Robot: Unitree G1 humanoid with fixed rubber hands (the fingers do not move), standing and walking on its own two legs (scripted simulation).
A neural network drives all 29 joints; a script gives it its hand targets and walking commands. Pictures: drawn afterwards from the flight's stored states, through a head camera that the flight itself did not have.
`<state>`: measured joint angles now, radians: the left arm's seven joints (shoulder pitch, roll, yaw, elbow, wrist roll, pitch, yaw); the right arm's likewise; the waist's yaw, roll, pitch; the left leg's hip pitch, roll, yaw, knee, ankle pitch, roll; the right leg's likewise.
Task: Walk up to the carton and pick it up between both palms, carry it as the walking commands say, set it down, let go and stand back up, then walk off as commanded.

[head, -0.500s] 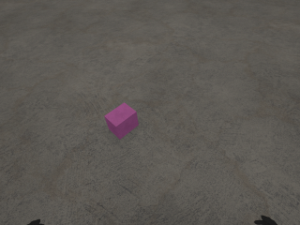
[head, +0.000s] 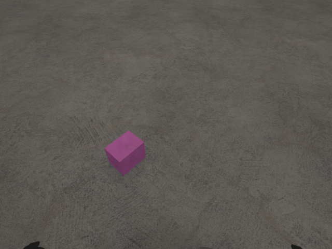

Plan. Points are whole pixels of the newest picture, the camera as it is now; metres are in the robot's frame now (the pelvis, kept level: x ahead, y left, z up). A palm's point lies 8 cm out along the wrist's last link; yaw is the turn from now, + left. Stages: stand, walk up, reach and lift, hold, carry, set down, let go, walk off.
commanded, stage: walk up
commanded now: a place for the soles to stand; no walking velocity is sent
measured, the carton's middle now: (126, 152) +0.84 +0.21 -0.66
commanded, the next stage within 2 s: none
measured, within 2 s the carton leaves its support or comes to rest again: neither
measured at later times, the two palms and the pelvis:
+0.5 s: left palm out of the picture +0.20 +0.39 -0.07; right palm (264, 215) +0.24 -0.28 -0.10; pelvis +0.13 +0.04 -0.01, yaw +1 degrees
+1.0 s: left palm out of the picture +0.28 +0.45 -0.08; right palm (229, 173) +0.37 -0.23 -0.12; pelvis +0.25 +0.08 -0.02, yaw +3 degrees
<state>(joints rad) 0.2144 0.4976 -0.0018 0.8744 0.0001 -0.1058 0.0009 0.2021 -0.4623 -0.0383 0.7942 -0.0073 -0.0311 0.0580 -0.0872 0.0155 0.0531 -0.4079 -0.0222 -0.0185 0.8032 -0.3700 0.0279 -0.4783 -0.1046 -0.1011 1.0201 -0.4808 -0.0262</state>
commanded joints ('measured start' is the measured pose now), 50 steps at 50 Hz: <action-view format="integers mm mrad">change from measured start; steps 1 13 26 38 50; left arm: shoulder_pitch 19 117 83 193 22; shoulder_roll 181 325 221 322 235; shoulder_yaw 104 146 102 155 76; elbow -39 -27 -24 -15 -48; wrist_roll -5 12 -8 12 -6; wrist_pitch -24 -40 -10 -41 -1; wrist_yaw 6 28 17 58 46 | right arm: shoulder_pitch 29 -91 61 -56 78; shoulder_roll -260 -190 -263 -194 -316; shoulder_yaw -93 -91 -104 -94 -135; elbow -30 -112 -41 -95 -47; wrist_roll -13 -19 -20 -26 -5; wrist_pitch -12 -14 -13 -7 -14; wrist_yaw -2 24 -5 10 -15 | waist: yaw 42 124 38 126 4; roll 202 -185 153 -140 90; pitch -10 -78 -37 -89 9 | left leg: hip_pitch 50 -326 94 -460 234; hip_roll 186 125 203 109 282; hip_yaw -380 -26 -457 -33 -649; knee -374 129 -437 281 -501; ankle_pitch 23 -108 -179 -132 -224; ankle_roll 224 1 200 -2 141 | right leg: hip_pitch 36 330 -136 462 -406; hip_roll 50 -335 18 -299 4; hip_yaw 28 312 88 434 122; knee -294 -573 -23 -541 269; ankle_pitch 53 222 -77 280 8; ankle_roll -14 -240 -10 -234 -23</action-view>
